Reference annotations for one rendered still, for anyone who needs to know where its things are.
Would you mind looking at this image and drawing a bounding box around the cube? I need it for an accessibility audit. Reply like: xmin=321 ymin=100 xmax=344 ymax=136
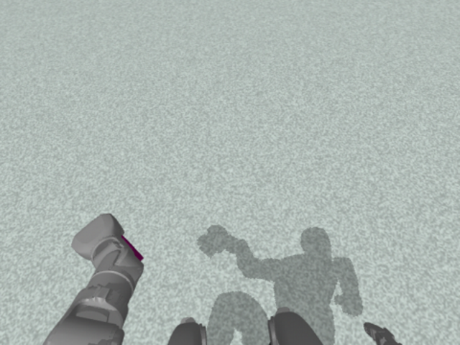
xmin=121 ymin=235 xmax=144 ymax=261

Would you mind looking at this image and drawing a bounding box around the right robot hand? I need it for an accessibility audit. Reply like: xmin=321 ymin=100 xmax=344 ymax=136
xmin=364 ymin=322 xmax=402 ymax=345

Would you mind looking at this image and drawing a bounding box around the left robot arm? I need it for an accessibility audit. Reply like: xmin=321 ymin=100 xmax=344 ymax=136
xmin=43 ymin=235 xmax=144 ymax=345

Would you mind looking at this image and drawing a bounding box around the left robot hand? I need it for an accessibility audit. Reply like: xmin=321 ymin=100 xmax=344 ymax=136
xmin=71 ymin=213 xmax=124 ymax=260

